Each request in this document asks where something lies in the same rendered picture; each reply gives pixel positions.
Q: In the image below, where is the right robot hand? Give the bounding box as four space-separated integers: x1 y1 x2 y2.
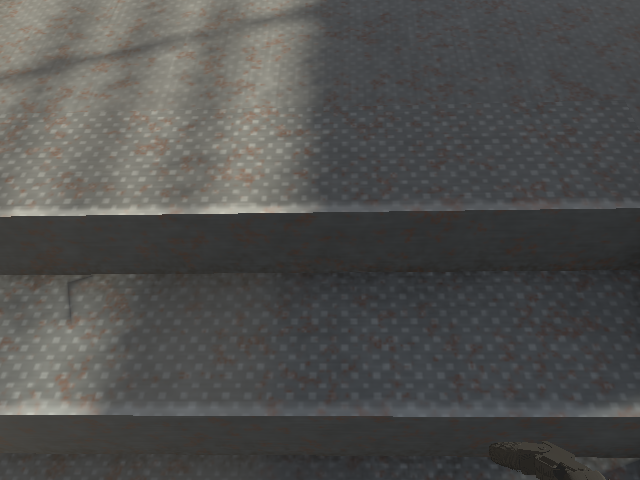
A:
489 441 610 480

